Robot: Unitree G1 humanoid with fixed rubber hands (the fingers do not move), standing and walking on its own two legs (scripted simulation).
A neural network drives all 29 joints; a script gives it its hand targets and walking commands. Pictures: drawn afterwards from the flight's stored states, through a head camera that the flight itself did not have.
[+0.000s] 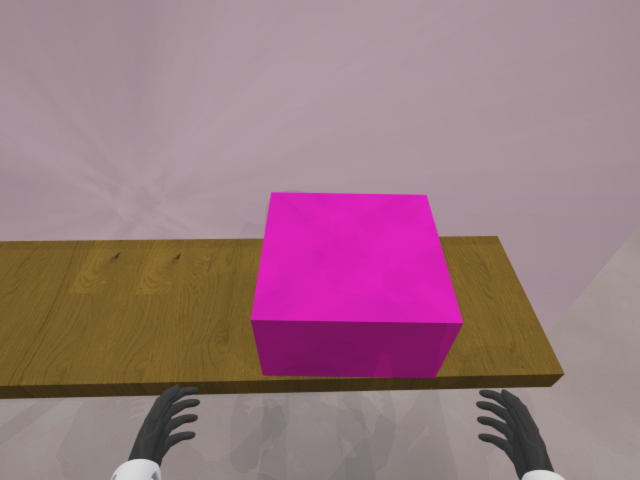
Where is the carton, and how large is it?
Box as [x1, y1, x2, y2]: [251, 192, 462, 377]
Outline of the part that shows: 271,192 251,315 251,322 263,375 434,377 462,324 462,321 426,195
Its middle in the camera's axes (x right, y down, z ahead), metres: +0.05 +0.08 +0.64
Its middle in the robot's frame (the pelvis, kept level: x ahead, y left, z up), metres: +0.44 +0.00 -0.04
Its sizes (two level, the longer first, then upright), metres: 0.275 0.260 0.164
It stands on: a table, 0.66 m high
